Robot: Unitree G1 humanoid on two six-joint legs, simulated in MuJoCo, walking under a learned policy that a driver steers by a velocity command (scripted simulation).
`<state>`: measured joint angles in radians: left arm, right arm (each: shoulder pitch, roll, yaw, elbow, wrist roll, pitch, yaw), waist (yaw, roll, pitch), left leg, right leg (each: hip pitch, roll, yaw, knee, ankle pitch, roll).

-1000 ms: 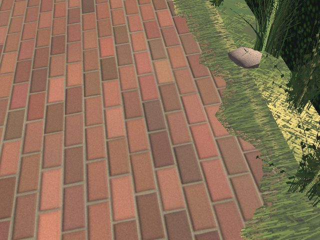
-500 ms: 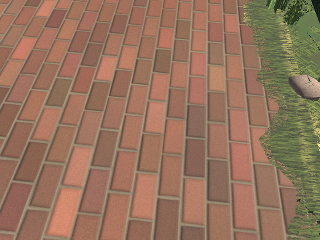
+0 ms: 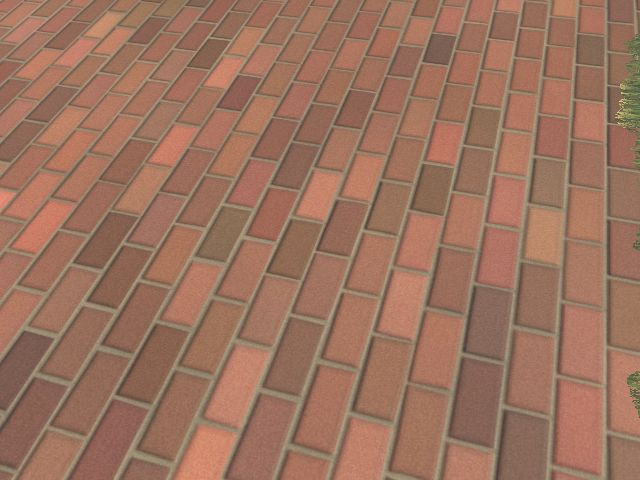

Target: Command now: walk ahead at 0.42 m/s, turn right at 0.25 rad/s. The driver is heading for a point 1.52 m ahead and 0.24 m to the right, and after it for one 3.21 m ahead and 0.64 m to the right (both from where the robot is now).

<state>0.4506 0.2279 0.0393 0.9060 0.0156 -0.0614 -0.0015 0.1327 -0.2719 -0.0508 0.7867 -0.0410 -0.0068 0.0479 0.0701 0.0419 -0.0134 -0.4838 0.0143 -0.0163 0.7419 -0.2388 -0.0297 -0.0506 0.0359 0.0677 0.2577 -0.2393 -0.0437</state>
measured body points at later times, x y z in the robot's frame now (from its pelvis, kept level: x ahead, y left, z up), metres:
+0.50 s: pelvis +0.22 +0.01 -0.01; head +0.26 +0.01 +0.44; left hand +0.46 +0.19 -0.12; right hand +0.13 -0.23 -0.15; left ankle +0.12 +0.12 -0.75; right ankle +0.34 -0.14 -0.70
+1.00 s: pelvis +0.47 -0.10 -0.01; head +0.49 -0.12 +0.44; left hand +0.55 +0.15 -0.14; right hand +0.50 -0.37 -0.14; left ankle +0.66 +0.00 -0.69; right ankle +0.38 -0.12 -0.75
